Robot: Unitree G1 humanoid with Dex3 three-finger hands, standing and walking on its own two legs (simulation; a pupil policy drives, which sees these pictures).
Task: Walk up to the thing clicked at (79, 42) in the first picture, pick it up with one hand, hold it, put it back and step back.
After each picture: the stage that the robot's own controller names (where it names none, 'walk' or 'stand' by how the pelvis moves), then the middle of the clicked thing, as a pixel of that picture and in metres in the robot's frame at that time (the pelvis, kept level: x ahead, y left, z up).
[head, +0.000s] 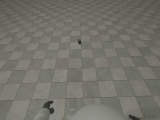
stand; (79, 41) +1.55 +0.28 -0.72
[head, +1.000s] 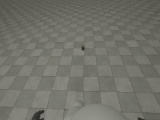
walk; (82, 47) +1.43 +0.31 -0.72
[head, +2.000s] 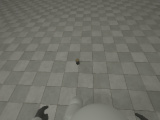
walk; (77, 61) +0.90 +0.30 -0.72
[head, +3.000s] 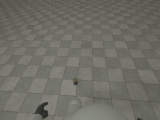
walk; (75, 81) +0.54 +0.26 -0.71
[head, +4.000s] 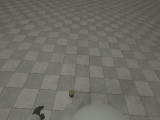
stand; (71, 93) +0.37 +0.17 -0.70
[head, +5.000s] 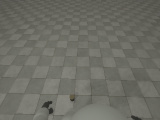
stand; (72, 97) +0.32 +0.20 -0.72
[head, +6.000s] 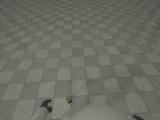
stand; (69, 99) +0.28 +0.24 -0.72
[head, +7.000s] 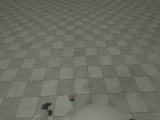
stand; (71, 98) +0.31 +0.22 -0.73
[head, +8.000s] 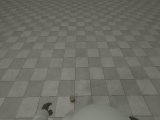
stand; (72, 99) +0.31 +0.20 -0.73
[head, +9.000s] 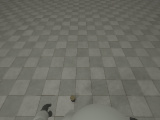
stand; (72, 98) +0.31 +0.20 -0.73
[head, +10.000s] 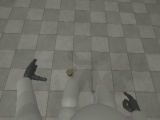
go down; (69, 73) +0.36 +0.19 -0.51
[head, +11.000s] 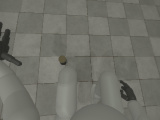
go down; (62, 60) +0.40 +0.23 -0.32
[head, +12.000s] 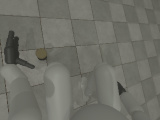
close in; (41, 54) +0.38 +0.27 -0.24
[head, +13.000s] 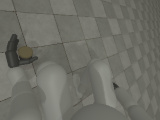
close; (25, 55) +0.38 +0.28 -0.22
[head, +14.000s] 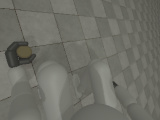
lift; (24, 54) +0.37 +0.29 -0.22
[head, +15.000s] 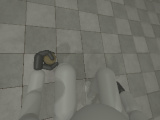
lift; (49, 60) +0.32 +0.27 -0.12
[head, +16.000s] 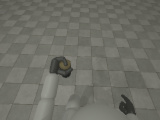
lift; (65, 68) +0.32 +0.17 +0.04
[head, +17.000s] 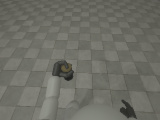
hold; (67, 72) +0.31 +0.17 +0.00
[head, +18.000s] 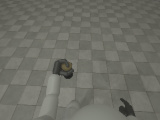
hold; (67, 70) +0.32 +0.17 +0.01
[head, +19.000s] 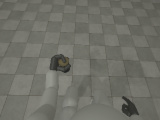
crouch; (64, 65) +0.36 +0.18 -0.05
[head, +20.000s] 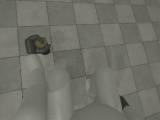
lower; (43, 46) +0.45 +0.27 -0.13
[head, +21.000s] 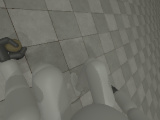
lower; (15, 50) +0.41 +0.30 -0.23
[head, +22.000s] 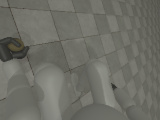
lower; (18, 49) +0.40 +0.30 -0.23
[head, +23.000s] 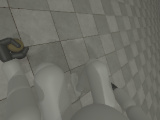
lower; (17, 49) +0.40 +0.31 -0.23
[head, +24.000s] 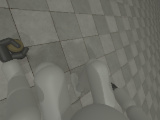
lower; (17, 50) +0.40 +0.31 -0.22
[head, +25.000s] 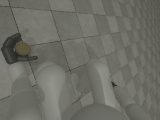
open; (22, 51) +0.39 +0.29 -0.23
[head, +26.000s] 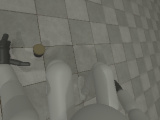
stand; (38, 51) +0.39 +0.28 -0.24
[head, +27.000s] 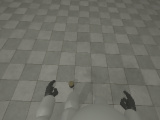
stand; (71, 84) +0.36 +0.18 -0.60
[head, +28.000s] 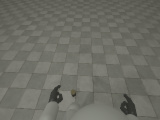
stand; (73, 93) +0.37 +0.19 -0.67
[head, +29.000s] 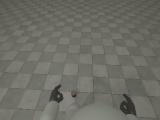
stand; (73, 93) +0.36 +0.18 -0.67
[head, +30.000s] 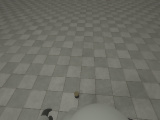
stand; (76, 94) +0.38 +0.17 -0.72
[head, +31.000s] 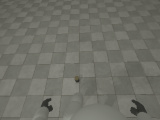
walk; (76, 79) +0.46 +0.19 -0.69
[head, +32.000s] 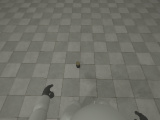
walk; (78, 64) +0.69 +0.17 -0.69
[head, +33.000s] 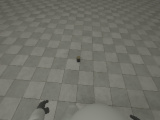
stand; (78, 59) +0.98 +0.20 -0.71
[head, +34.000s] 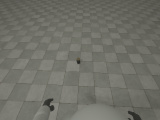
stand; (78, 60) +0.98 +0.21 -0.72
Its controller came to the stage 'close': yes
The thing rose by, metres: 0.71
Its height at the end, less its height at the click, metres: +0.00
